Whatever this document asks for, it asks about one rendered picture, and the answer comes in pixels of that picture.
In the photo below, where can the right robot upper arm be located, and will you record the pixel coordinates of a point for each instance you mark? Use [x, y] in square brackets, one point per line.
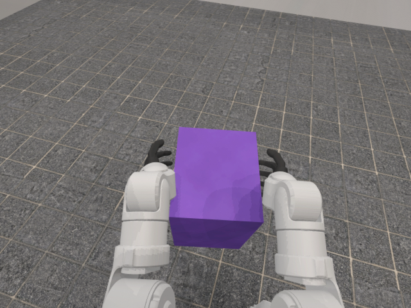
[304, 299]

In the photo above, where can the robot left forearm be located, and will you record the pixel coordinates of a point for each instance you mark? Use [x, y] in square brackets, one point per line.
[143, 245]

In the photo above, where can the robot right forearm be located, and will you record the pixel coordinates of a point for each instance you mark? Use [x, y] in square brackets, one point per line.
[301, 245]

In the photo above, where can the left robot upper arm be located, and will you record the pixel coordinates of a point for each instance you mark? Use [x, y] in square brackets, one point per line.
[140, 293]

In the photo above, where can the carton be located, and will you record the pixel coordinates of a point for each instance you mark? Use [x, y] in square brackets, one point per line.
[218, 201]

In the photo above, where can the robot left hand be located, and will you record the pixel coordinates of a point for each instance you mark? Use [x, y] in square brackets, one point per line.
[153, 155]

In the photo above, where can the robot right hand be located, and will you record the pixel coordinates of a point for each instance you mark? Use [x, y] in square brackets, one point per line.
[278, 165]

